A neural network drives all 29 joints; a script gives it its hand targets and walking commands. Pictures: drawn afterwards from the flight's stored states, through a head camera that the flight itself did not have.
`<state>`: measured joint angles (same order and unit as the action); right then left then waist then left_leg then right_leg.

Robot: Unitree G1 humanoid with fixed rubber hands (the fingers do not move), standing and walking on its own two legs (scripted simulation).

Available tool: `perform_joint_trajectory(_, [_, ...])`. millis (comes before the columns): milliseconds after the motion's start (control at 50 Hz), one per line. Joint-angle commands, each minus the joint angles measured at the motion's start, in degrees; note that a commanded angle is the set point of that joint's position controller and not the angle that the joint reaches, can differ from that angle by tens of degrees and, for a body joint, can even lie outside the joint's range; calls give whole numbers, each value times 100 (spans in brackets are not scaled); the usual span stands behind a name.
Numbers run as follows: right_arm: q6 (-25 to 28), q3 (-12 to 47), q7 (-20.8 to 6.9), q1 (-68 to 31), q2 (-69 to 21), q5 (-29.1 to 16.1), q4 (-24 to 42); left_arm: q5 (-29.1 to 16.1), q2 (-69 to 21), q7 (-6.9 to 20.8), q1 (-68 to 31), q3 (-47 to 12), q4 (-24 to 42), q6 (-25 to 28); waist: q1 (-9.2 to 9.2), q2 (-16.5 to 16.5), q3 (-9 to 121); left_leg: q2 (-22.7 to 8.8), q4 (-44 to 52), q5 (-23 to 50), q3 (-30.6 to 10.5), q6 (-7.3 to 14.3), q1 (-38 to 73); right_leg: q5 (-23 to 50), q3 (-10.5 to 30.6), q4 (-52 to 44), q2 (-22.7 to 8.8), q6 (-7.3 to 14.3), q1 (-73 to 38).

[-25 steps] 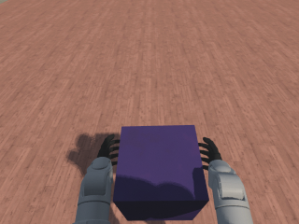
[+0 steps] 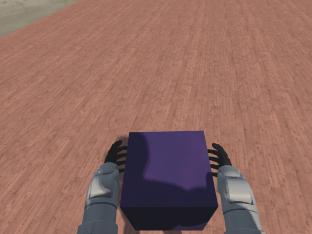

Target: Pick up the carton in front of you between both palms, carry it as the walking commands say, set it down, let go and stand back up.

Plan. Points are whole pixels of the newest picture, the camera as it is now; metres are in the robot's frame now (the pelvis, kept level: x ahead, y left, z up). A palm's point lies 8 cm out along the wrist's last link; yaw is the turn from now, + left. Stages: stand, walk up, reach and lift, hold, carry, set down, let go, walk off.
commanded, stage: hold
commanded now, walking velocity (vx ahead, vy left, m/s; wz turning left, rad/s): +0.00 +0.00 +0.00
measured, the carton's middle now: (167, 183) +0.29 +0.00 -0.05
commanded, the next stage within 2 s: set down in 0.10 s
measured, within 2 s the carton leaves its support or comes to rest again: neither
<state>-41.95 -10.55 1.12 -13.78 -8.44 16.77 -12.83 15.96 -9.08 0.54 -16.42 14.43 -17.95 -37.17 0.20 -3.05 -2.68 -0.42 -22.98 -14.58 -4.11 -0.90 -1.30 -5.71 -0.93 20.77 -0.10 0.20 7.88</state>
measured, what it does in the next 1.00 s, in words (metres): lowers itself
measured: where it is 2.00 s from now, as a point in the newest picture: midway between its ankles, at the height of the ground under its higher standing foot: outside the picture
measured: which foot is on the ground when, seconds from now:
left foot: down 0.00-1.00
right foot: down 0.00-1.00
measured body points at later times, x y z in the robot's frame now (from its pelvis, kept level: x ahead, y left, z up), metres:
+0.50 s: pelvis -0.01 -0.01 -0.02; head +0.03 -0.05 +0.43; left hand +0.35 +0.13 -0.01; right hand +0.34 -0.17 -0.03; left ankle -0.01 +0.14 -0.74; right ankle +0.07 -0.12 -0.74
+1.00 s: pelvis -0.04 +0.01 -0.14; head +0.18 -0.03 +0.25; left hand +0.39 +0.11 -0.21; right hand +0.38 -0.19 -0.23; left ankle -0.01 +0.14 -0.74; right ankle +0.07 -0.12 -0.74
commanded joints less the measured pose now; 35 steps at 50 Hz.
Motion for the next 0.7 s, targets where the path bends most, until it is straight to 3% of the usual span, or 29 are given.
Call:
perform_joint_trajectory(0, [346,3160,-1509,-2959,-5571,-1570,399,-1282,-5357,1525,-2363,-2831,-71,98,-126,362,1312,492,767,-157,-103,353,-1817,-144,526,-106,391,-79,-2196])
perform_joint_trajectory(140, [299,2985,-1551,-3206,-5665,-1571,138,-1197,-5266,1626,-2711,-2612,-204,138,-131,483,1339,529,598,-274,-66,386,-1785,-694,726,-263,237,-154,-2104])
perform_joint_trajectory(260, [536,1840,-1532,-3937,-5499,-1059,-1136,-666,-5003,1704,-3757,-1727,-1134,433,51,436,976,482,284,-814,-50,433,-2224,-1602,768,-112,195,-132,-1722])
perform_joint_trajectory(360, [986,534,-1358,-4402,-4556,-216,-1981,100,-4576,1370,-4209,-526,-1955,845,200,197,702,539,-212,-911,-14,365,-2956,-1575,687,413,274,-35,-1093])
perform_joint_trajectory(460, [1651,-119,-1238,-4229,-3533,357,-2144,616,-3957,957,-3827,216,-2096,1406,166,216,959,681,-701,-607,70,256,-3715,-651,458,1138,425,38,-247])
perform_joint_trajectory(560, [2615,425,-1319,-4328,-3542,134,-2103,261,-4134,796,-3780,-353,-1927,2331,50,344,2136,856,-1468,-68,220,80,-4666,634,400,2100,529,37,346])
perform_joint_trajectory(620, [3126,1118,-1387,-4649,-3907,-184,-2112,-127,-4572,734,-4056,-1111,-1833,2852,52,391,3337,931,-2056,192,253,-67,-5381,1148,453,2796,564,34,518])
perform_joint_trajectory(680, [3449,1809,-1406,-5018,-4115,-535,-1841,-560,-4917,628,-4487,-2016,-1397,3153,173,446,5002,1021,-2648,667,263,-183,-5738,2009,447,3468,555,29,548])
